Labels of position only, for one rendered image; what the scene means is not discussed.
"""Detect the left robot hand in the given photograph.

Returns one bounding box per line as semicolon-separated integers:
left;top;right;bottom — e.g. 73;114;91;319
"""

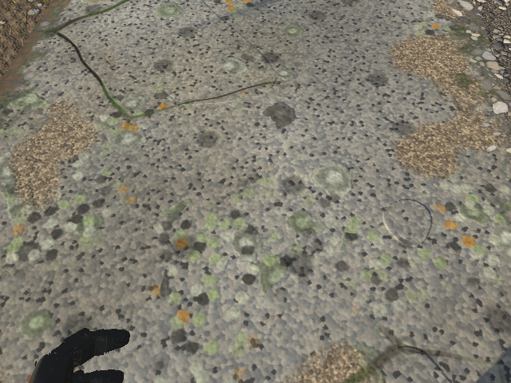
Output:
29;328;130;383

